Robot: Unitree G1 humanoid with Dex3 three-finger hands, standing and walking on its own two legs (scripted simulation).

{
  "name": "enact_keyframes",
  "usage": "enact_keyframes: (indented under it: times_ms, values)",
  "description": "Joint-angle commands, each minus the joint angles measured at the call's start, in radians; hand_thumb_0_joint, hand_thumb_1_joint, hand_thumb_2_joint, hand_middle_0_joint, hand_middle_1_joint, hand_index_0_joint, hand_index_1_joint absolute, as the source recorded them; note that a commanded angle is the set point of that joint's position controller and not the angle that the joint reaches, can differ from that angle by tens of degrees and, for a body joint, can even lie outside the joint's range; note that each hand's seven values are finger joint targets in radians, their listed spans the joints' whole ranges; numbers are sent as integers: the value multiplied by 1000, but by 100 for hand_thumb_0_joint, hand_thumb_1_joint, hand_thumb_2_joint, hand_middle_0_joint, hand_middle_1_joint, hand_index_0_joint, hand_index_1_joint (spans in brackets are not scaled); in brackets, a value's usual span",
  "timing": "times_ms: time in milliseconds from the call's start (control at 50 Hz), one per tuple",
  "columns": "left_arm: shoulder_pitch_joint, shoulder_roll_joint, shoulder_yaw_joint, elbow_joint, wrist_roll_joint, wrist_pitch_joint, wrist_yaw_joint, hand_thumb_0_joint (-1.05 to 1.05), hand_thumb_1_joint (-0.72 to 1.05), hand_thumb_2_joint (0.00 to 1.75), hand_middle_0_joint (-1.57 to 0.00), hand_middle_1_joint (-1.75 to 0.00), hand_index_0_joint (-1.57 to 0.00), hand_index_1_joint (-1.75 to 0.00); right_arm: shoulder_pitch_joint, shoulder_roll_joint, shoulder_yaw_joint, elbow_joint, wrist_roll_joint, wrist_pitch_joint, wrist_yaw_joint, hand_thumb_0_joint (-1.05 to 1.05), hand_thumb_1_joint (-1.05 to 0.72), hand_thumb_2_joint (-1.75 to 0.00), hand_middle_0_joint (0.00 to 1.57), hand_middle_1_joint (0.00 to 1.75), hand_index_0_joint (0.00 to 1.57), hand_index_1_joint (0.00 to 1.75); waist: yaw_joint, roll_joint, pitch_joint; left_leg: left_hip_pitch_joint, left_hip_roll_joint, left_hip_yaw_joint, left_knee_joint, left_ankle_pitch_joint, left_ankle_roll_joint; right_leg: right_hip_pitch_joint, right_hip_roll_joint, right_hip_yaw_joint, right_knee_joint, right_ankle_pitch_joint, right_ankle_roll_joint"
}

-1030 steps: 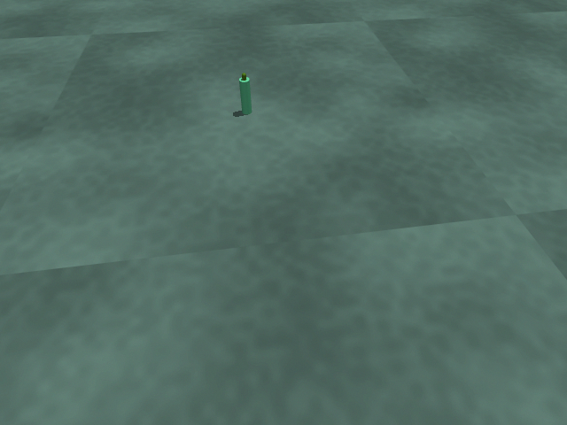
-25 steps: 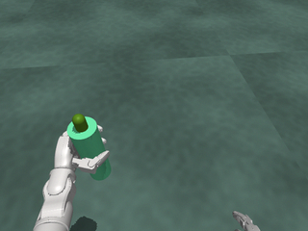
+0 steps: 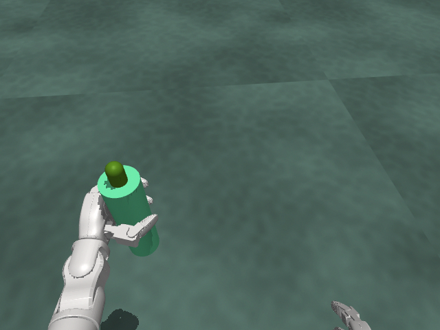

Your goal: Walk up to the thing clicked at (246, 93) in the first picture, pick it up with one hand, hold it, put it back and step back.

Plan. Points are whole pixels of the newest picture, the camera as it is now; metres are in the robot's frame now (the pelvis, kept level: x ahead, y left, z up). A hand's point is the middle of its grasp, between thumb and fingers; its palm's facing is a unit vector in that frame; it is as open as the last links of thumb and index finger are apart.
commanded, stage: hold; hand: left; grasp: from the side
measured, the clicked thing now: (131, 211) +0.33 +0.17 +0.04
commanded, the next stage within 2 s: crouch in 0.40 s
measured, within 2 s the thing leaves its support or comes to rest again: neither
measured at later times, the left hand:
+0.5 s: hand (134, 214) +0.32 +0.16 +0.04, palm faces +0.03 -1.00 -0.03, open 8.8 cm
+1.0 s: hand (144, 238) +0.33 +0.17 -0.09, palm faces +0.05 -1.00 -0.02, open 8.8 cm
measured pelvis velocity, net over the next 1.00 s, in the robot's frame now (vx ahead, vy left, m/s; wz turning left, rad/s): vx -0.03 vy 0.00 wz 0.00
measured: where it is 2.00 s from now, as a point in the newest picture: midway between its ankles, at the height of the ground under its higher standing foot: outside the picture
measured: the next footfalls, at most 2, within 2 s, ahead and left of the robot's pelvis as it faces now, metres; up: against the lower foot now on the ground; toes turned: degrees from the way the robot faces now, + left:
none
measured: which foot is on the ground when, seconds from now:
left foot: down 0.00-1.00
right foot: down 0.00-1.00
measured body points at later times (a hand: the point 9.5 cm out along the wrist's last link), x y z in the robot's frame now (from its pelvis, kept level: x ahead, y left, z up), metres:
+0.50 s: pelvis +0.00 +0.00 +0.00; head +0.04 +0.00 +0.45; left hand +0.31 +0.21 +0.04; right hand +0.12 -0.25 -0.11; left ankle +0.01 +0.13 -0.71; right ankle +0.00 -0.13 -0.71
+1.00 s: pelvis -0.03 +0.00 -0.08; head +0.08 +0.02 +0.36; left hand +0.32 +0.23 -0.09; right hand +0.09 -0.27 -0.19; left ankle +0.01 +0.13 -0.71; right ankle +0.00 -0.13 -0.71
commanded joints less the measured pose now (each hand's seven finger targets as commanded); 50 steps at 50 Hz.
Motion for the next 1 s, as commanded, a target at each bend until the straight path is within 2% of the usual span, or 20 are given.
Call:
enact_keyframes:
  times_ms: [0, 40, 120, 160, 180, 300, 320, 360, 380, 460, 480, 520, 540, 620, 760, 840, 860, 900, 920, 980]
  values:
    - [-360, 129, 62, -282, -40, -110, 5, 0, 30, 126, -127, -141, -128, -141, -21, -138, -52, -123, 4, -45, -3, 0, -91, -90, 20, 30, 20, 30, -4, 13, -304, 148, -31, 2, -102, 244, 23, 88, 32, -19, -93, 285, -22]
    - [-351, 150, 74, -247, -36, -112, -6, 0, 28, 127, -128, -143, -130, -143, -13, -140, -55, -116, 4, -43, -1, 0, -91, -90, 20, 30, 20, 30, -4, 34, -317, 154, -33, 4, -93, 255, 25, 80, 28, -16, -91, 290, -22]
    - [-360, 125, 43, -284, -45, -114, -25, 0, 29, 126, -128, -142, -130, -142, -13, -141, -55, -124, 4, -47, 5, 0, -91, -90, 20, 30, 20, 30, -3, 49, -330, 177, -29, -3, -99, 268, 17, 78, 33, -22, -84, 289, -27]
    - [-369, 141, 61, -298, -50, -114, -17, 0, 30, 126, -127, -142, -129, -142, -6, -142, -55, -124, 5, -48, 7, 0, -91, -90, 20, 30, 20, 30, 3, 55, -367, 189, -30, 0, -90, 296, 19, 94, 32, -20, -84, 314, -26]
    - [-385, 137, 46, -303, -47, -115, -17, 0, 28, 126, -128, -142, -129, -142, -13, -146, -56, -126, 7, -51, 6, 0, -91, -91, 20, 30, 20, 30, -10, 43, -335, 185, -30, 0, -96, 277, 20, 80, 33, -20, -87, 302, -24]
    - [-339, 144, 84, -296, -48, -116, 6, 0, 26, 124, -126, -140, -127, -140, -24, -135, -48, -125, 7, -52, 1, 0, -91, -91, 20, 30, 20, 30, 4, 11, -301, 142, -38, 8, -102, 215, 25, 87, 27, -14, -100, 259, -20]
    - [-342, 135, 67, -279, -44, -116, 5, 0, 24, 124, -125, -139, -126, -139, -20, -136, -49, -120, 4, -51, 4, 0, -91, -91, 20, 30, 20, 30, -2, 28, -301, 141, -36, 7, -101, 216, 23, 78, 28, -14, -96, 259, -22]
    - [-371, 156, 83, -318, -40, -122, 7, 0, 28, 124, -125, -139, -126, -139, -25, -139, -52, -126, 5, -50, 1, 0, -91, -90, 20, 30, 20, 30, 4, 28, -335, 162, -34, 5, -97, 238, 23, 92, 28, -15, -91, 278, -22]
    - [-384, 148, 63, -338, -35, -124, 5, 0, 27, 124, -125, -139, -126, -139, -27, -133, -48, -132, 4, -51, -1, 0, -91, -90, 20, 30, 20, 30, 1, 47, -347, 173, -37, 9, -92, 254, 23, 98, 26, -11, -92, 295, -22]
    - [-357, 124, 58, -289, -39, -113, 6, 0, 26, 124, -126, -141, -128, -141, -32, -132, -47, -132, 5, -52, -1, 0, -91, -90, 20, 30, 20, 30, 1, 19, -302, 142, -38, 8, -95, 220, 26, 84, 24, -12, -97, 271, -20]
    - [-356, 146, 74, -269, -36, -114, 3, 0, 32, 130, -130, -144, -131, -145, -25, -141, -54, -120, 5, -53, -1, 0, -91, -91, 20, 30, 20, 30, -4, 23, -301, 150, -36, 7, -98, 215, 26, 71, 25, -12, -97, 261, -20]
    - [-384, 141, 55, -325, -32, -116, 7, 0, 38, 122, -130, -138, -132, -137, -27, -133, -50, -133, 3, -53, -1, 0, -88, -90, 20, 30, 20, 30, -2, 34, -357, 167, -38, 9, -88, 247, 27, 97, 24, -10, -96, 293, -19]
    - [-358, 138, 63, -269, -29, -113, 8, 0, 37, 122, -130, -138, -132, -138, -33, -131, -48, -129, 3, -53, -1, 0, -88, -90, 20, 30, 20, 30, -7, 27, -304, 140, -40, 11, -88, 223, 28, 76, 24, -9, -97, 273, -18]
    - [-352, 105, 65, -185, -30, -126, 18, 0, 36, 122, -128, -137, -129, -136, -34, -131, -49, -120, 0, -51, 5, 0, -88, -90, 20, 30, 20, 30, -14, -36, -271, 84, -38, 11, -73, 184, 35, 44, 20, -9, -89, 247, -15]
    - [-403, 116, 96, -25, -12, -230, 2, 0, 34, 124, -131, -141, -132, -140, -33, -141, -66, -104, -18, -55, 35, 0, -88, -90, 20, 30, 20, 30, -16, 2, -282, -64, -39, 1, 41, 104, 29, -126, 20, -4, 34, 160, -28]
    - [-464, 145, 131, 45, -16, -322, -23, 0, 29, 126, -133, -144, -135, -144, -12, -156, -73, -103, -30, -60, 51, 0, -89, -90, 20, 30, 20, 30, -32, 30, -380, -147, -35, -21, 169, 76, 28, -292, 29, -7, 169, 108, -36]
    - [-490, 136, 117, 64, -16, -344, -31, 0, 28, 127, -134, -145, -135, -145, -9, -159, -74, -102, -32, -64, 55, 0, -89, -90, 20, 30, 20, 30, -39, 33, -405, -186, -34, -29, 207, 64, 27, -346, 32, -13, 215, 92, -39]
    - [-528, 181, 156, 85, -22, -395, -45, 0, 29, 126, -134, -145, -135, -144, -16, -163, -71, -102, -37, -67, 59, 0, -89, -90, 20, 30, 20, 30, -36, 77, -486, -260, -38, -35, 297, 41, 26, -439, 32, -11, 300, 63, -42]
    - [-521, 160, 136, 122, -22, -409, -50, 0, 28, 127, -134, -145, -135, -145, -10, -166, -69, -102, -41, -69, 61, 0, -89, -90, 20, 30, 20, 30, -44, 63, -502, -301, -39, -39, 335, 43, 28, -474, 33, -13, 334, 61, -43]
    - [-565, 178, 151, 152, -36, -456, -72, 0, 25, 126, -135, -144, -136, -144, -9, -182, -65, -100, -44, -70, 64, 0, -90, -90, 20, 30, 20, 30, -45, 91, -594, -394, -41, -51, 446, 47, 27, -597, 33, -15, 454, 48, -48]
